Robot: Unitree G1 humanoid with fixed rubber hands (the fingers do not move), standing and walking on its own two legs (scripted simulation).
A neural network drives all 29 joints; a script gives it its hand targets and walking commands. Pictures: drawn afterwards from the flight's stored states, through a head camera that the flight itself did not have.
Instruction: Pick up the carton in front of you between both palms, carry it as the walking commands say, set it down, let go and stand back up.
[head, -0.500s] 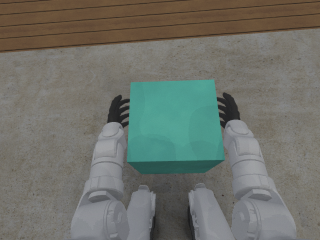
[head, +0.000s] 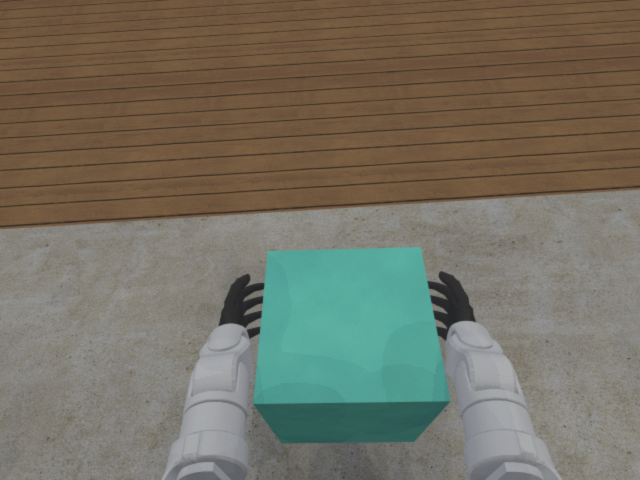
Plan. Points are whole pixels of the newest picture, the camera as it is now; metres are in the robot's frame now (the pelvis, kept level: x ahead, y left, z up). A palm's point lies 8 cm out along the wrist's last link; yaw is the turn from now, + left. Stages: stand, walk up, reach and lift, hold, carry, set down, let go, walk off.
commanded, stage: reach and lift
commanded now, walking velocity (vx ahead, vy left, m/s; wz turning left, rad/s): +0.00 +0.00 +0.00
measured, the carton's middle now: (345, 352) +0.31 +0.00 -0.08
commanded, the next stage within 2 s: hold in 1.18 s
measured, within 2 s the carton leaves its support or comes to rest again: neither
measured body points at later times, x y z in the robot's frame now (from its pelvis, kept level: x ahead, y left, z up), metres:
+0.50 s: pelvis -0.01 +0.00 +0.03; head -0.03 +0.00 +0.48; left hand +0.31 +0.15 +0.05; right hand +0.31 -0.15 +0.05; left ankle +0.02 +0.12 -0.71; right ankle +0.03 -0.12 -0.71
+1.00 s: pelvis +0.01 +0.00 +0.04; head -0.02 +0.00 +0.49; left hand +0.32 +0.15 +0.06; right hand +0.31 -0.15 +0.06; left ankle +0.02 +0.12 -0.71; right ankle +0.03 -0.12 -0.71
